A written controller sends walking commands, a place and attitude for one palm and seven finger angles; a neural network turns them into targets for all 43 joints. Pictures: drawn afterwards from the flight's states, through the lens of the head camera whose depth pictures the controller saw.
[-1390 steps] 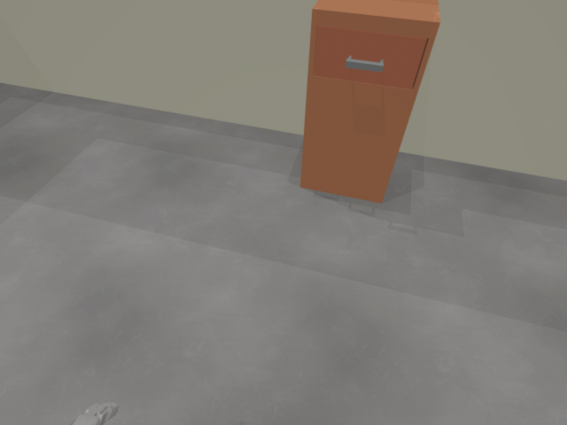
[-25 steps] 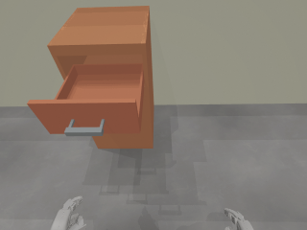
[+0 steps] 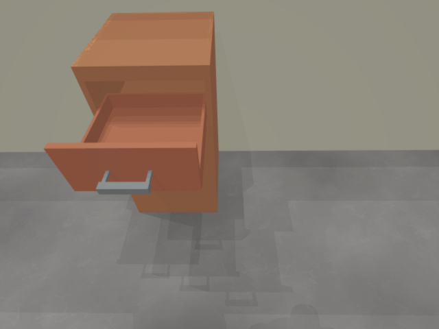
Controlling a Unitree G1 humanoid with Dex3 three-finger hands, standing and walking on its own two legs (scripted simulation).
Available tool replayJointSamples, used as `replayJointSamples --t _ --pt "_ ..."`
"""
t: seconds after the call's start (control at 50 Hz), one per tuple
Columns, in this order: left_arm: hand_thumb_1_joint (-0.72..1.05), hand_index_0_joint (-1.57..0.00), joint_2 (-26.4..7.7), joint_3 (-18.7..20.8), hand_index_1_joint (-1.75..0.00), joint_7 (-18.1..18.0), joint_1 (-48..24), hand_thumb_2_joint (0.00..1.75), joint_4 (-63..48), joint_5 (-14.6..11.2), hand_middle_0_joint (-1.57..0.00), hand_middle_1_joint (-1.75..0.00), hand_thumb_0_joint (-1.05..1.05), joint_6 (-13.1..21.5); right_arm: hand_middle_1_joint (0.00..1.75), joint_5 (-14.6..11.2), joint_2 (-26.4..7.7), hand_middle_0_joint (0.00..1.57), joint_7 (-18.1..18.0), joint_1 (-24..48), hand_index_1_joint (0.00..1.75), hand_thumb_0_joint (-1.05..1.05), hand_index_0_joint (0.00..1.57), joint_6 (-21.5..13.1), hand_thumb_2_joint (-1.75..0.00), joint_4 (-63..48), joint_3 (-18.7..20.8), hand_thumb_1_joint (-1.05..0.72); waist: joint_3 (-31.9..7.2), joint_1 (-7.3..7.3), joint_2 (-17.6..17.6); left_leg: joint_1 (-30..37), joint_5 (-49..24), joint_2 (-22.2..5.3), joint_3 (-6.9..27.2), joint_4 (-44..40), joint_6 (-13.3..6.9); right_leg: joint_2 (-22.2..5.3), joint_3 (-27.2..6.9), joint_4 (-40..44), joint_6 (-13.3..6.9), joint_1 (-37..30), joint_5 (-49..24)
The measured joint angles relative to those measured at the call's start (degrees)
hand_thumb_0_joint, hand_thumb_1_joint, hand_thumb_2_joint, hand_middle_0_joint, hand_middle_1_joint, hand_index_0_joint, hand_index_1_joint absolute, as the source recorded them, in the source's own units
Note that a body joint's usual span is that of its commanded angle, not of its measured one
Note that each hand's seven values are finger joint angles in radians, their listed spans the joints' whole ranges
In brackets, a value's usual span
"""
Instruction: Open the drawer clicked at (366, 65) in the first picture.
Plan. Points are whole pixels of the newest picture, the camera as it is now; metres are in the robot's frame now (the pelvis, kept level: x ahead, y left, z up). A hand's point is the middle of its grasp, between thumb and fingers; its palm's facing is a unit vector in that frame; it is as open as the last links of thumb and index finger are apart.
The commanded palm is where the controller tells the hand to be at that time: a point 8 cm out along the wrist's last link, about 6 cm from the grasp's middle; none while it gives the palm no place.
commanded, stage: let the arm hang, fingers relaxed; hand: left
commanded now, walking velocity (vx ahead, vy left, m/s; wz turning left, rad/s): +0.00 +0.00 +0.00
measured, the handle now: (126, 181) +0.47 +0.28 -0.07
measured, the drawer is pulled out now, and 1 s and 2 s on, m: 0.30 0.30 0.30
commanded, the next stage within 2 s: look to check the result in 0.40 s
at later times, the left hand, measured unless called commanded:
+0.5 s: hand out of the picture -0.01 +0.15 -0.18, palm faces +0.05 -0.98 -0.17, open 7.4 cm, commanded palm none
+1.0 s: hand out of the picture +0.01 +0.14 -0.17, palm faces +0.06 -0.98 -0.19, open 7.4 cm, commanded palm none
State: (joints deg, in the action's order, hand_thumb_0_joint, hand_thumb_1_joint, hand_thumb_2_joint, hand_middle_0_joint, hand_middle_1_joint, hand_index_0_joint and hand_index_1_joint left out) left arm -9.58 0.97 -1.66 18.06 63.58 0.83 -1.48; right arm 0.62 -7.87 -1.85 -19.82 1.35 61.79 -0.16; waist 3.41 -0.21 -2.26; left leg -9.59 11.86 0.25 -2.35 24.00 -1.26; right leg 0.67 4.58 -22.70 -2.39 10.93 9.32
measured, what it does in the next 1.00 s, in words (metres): stands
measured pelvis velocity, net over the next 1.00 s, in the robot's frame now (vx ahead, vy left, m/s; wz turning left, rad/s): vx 0.02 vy -0.02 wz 0.00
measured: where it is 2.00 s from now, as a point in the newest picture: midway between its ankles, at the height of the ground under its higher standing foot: outside the picture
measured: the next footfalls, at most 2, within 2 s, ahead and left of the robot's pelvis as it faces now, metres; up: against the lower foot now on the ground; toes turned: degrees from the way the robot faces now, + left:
none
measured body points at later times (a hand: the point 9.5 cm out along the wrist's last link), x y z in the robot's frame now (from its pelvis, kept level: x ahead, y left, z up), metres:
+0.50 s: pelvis +0.01 +0.00 +0.00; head +0.02 -0.01 +0.45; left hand -0.01 +0.20 -0.16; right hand -0.04 -0.20 -0.17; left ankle +0.02 +0.10 -0.74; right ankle +0.04 -0.09 -0.74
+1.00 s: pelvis +0.02 -0.02 +0.00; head +0.04 -0.03 +0.45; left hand +0.01 +0.19 -0.16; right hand +0.00 -0.22 -0.17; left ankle +0.02 +0.10 -0.74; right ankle +0.04 -0.09 -0.74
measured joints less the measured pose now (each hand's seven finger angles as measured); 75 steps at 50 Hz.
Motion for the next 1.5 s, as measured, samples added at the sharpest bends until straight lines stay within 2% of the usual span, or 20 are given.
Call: replayJointSamples --t 0.18,0.38,0.8,1.5 --pt "0.90 -0.20 2.5 -0.3 -0.30 -0.2 -1.1 0.90 0.5 0.1 -0.19 -0.30 0.00 0.5 0.30 0.1 2.5 0.20 -0.1 -0.6 0.30 0.01 0.20 -0.3 -0.90 1.5 0.0 -0.90 -0.9 0.38 0.7 -0.5 0.2 -0.2 -0.5 0.4 0.1 0.2 -0.5 -0.6 -0.1 0.8 0.1" --pt "0.91 -0.20 3.7 0.0 -0.30 -0.4 -1.1 0.90 1.3 0.1 -0.20 -0.30 0.00 0.8 0.30 0.0 2.8 0.20 -0.7 -1.7 0.30 0.00 0.20 -0.8 -0.90 2.3 0.5 -0.91 -0.6 0.39 1.5 -0.5 0.5 -0.3 -0.4 0.4 0.2 0.3 -0.4 -0.8 -0.2 0.9 0.5" --pt "0.90 -0.20 3.7 0.1 -0.30 -0.6 -1.2 0.90 2.0 0.0 -0.19 -0.30 0.00 1.1 0.30 -0.1 2.5 0.20 -0.9 0.9 0.30 0.00 0.20 -1.1 -0.90 2.0 0.6 -0.91 0.2 0.08 0.6 0.7 0.9 -0.6 0.0 -0.6 0.9 0.6 -0.1 -0.6 -0.8 0.0 1.5" --pt "0.91 -0.20 3.3 0.2 -0.30 -0.8 -2.3 0.90 2.0 -0.2 -0.20 -0.30 0.00 1.5 0.30 -0.1 1.5 0.20 -1.2 1.6 0.30 0.00 0.20 -0.6 -0.90 2.8 0.7 -0.91 0.5 0.22 0.6 2.8 1.9 -2.6 1.2 -1.6 2.9 2.8 1.0 1.9 -2.5 -3.1 2.2"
